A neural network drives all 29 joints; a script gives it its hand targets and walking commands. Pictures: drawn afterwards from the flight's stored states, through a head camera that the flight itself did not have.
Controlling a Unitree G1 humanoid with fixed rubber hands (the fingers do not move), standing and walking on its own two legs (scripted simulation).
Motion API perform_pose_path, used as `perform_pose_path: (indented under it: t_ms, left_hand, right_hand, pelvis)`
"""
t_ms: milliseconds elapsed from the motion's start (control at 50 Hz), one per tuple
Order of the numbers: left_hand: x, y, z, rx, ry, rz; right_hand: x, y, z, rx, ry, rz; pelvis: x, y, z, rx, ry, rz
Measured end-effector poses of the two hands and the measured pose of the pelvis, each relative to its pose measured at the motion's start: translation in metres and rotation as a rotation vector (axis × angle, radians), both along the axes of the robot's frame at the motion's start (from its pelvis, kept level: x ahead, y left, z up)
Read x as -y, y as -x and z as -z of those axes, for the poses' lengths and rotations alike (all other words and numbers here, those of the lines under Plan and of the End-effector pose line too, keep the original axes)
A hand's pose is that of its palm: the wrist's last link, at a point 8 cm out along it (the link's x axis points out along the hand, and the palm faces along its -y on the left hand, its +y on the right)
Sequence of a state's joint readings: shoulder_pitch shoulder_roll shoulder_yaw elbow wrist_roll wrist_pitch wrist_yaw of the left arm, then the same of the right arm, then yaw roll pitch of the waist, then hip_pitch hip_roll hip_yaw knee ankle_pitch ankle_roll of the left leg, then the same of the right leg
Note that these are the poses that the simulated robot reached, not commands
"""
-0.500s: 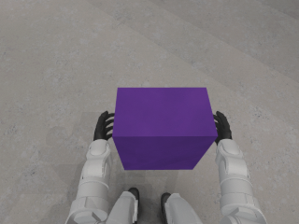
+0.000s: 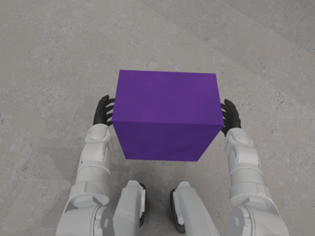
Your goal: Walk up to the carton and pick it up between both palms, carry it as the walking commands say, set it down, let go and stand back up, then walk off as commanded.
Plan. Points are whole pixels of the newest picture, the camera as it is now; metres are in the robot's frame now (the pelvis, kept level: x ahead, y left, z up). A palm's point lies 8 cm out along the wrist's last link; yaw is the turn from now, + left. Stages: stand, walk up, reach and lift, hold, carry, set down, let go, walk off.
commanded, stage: set down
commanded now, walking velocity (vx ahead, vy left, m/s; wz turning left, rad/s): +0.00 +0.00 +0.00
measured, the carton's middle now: (164, 122) +0.41 -0.02 -0.18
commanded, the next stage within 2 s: none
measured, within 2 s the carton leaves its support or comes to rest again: neither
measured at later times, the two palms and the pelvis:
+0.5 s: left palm (111, 125) +0.41 +0.14 -0.18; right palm (220, 124) +0.40 -0.20 -0.17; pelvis -0.03 -0.01 -0.09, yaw +0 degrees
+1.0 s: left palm (120, 123) +0.44 +0.13 -0.27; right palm (212, 124) +0.42 -0.21 -0.26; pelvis -0.05 -0.01 -0.17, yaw -1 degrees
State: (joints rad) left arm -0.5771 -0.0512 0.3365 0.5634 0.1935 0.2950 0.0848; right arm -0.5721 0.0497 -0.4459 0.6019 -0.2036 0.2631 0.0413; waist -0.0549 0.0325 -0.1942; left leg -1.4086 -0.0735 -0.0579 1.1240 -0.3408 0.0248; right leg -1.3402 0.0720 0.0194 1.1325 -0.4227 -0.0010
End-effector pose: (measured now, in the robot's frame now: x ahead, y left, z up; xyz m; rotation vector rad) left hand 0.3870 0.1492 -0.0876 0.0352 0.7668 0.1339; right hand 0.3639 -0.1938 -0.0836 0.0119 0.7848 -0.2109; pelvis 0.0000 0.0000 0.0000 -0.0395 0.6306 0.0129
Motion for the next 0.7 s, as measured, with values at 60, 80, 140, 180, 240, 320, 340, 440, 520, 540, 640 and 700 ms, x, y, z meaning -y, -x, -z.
perform_pose_path:
  t_ms: [60, 80, 140, 180, 240, 320, 340, 440, 520, 540, 640, 700]
  left_hand:
    - [0.008, -0.003, 0.013, 0.015, -0.002, -0.029]
    - [0.011, -0.006, 0.017, 0.019, 0.003, -0.032]
    - [0.020, -0.014, 0.026, 0.051, -0.001, -0.010]
    - [0.024, -0.018, 0.030, 0.072, -0.003, -0.001]
    - [0.023, -0.020, 0.037, 0.089, -0.016, -0.020]
    - [0.016, -0.015, 0.051, 0.069, -0.025, -0.063]
    - [0.013, -0.013, 0.055, 0.061, -0.029, -0.067]
    - [0.007, -0.013, 0.080, 0.021, -0.031, -0.054]
    - [0.009, -0.023, 0.092, 0.034, -0.045, -0.032]
    - [0.011, -0.027, 0.094, 0.044, -0.042, -0.029]
    - [0.019, -0.042, 0.106, 0.073, -0.028, -0.020]
    - [0.025, -0.047, 0.120, 0.055, -0.024, 0.006]
  right_hand:
    - [0.006, -0.002, 0.011, 0.017, -0.006, 0.019]
    - [0.008, -0.005, 0.014, 0.022, 0.003, 0.022]
    - [0.016, -0.014, 0.021, 0.050, 0.031, 0.029]
    - [0.020, -0.018, 0.024, 0.072, 0.036, 0.036]
    - [0.018, -0.025, 0.032, 0.091, 0.021, 0.036]
    - [0.011, -0.030, 0.049, 0.072, -0.003, 0.009]
    - [0.009, -0.030, 0.054, 0.065, -0.007, 0.004]
    - [0.003, -0.032, 0.074, 0.030, 0.010, -0.011]
    - [0.005, -0.036, 0.088, 0.044, 0.017, 0.003]
    - [0.006, -0.038, 0.090, 0.054, 0.021, 0.005]
    - [0.014, -0.045, 0.106, 0.081, 0.028, 0.019]
    - [0.020, -0.046, 0.118, 0.064, 0.043, 0.029]
  pelvis:
    - [-0.001, 0.000, 0.012, -0.026, 0.008, -0.006]
    - [-0.001, 0.000, 0.017, -0.031, 0.009, -0.006]
    - [-0.001, 0.003, 0.029, -0.055, 0.007, 0.001]
    - [0.000, 0.005, 0.037, -0.070, 0.002, 0.012]
    - [0.002, 0.007, 0.048, -0.097, -0.009, 0.025]
    - [0.005, 0.012, 0.060, -0.099, -0.021, 0.025]
    - [0.006, 0.014, 0.063, -0.098, -0.021, 0.022]
    - [0.011, 0.022, 0.078, -0.105, -0.016, 0.010]
    - [0.012, 0.026, 0.095, -0.122, -0.009, 0.011]
    - [0.013, 0.027, 0.100, -0.122, -0.009, 0.011]
    - [0.013, 0.033, 0.118, -0.137, -0.015, 0.014]
    - [0.012, 0.037, 0.127, -0.143, -0.014, 0.015]
